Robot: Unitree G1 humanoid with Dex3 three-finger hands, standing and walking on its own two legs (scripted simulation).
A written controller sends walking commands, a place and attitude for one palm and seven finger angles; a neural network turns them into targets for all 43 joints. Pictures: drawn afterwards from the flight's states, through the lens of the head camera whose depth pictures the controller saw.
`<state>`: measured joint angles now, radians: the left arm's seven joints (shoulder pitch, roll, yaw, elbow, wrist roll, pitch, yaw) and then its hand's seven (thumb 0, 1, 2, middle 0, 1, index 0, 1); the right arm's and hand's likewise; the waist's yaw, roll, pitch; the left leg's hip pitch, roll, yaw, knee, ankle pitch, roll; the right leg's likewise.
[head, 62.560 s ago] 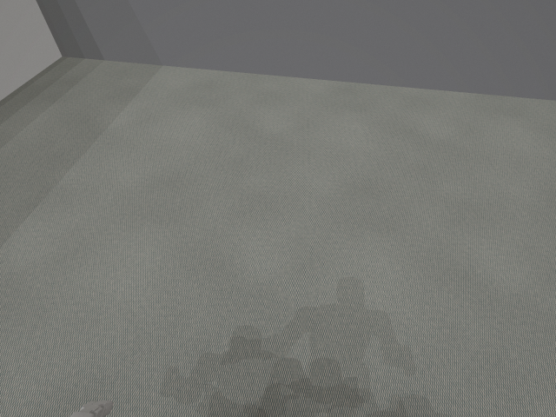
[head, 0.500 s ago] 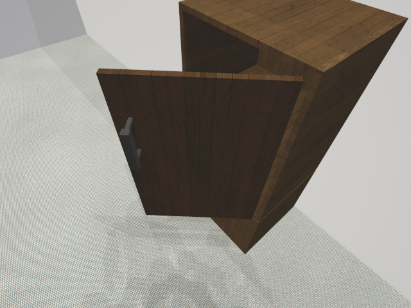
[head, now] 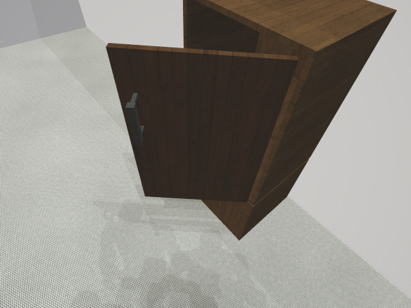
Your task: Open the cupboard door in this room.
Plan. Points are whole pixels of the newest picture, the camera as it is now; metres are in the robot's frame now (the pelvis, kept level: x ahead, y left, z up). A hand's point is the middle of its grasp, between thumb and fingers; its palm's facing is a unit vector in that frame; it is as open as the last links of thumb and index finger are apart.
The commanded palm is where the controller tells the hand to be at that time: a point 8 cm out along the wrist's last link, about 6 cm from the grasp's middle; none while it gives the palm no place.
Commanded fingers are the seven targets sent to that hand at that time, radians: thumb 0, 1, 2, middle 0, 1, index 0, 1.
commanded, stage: come to a stop and stand still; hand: left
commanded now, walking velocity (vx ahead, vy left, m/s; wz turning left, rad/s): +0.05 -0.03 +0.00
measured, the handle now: (136, 119) +0.52 +0.21 +0.05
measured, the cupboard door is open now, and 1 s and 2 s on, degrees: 47 47 47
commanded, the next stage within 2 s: look again from close up in 0.88 s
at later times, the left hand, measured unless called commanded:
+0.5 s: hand out of the picture -0.01 +0.17 -0.16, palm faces +0.03 -0.98 -0.21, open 7.4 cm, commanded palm none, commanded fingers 0.00 0.90 0.90 -0.20 -0.30 -0.20 -0.30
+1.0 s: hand out of the picture +0.06 +0.17 -0.16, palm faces +0.01 -0.97 -0.22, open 7.4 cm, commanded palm none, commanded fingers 0.00 0.90 0.90 -0.20 -0.30 -0.20 -0.30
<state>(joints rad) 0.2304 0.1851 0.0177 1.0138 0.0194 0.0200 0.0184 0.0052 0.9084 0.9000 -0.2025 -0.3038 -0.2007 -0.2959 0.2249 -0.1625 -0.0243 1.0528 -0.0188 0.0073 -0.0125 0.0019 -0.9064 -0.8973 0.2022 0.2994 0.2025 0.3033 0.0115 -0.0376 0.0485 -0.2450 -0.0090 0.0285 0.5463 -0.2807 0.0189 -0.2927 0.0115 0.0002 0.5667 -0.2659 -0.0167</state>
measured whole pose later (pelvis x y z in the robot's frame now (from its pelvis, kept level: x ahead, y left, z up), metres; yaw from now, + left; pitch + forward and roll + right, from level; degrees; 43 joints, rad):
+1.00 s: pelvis +0.03 -0.01 +0.01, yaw +0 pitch -1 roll +1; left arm 0.24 0.16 -0.01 1.10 0.01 -0.02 0.03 0.01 0.91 0.90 -0.20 -0.30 -0.20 -0.30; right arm 0.25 -0.17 0.01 1.11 -0.01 -0.02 -0.03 0.00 -0.91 -0.90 0.20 0.30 0.20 0.30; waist 0.00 0.01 0.05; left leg -0.13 0.00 0.02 0.41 -0.27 0.00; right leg -0.20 0.01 -0.02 0.47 -0.26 -0.03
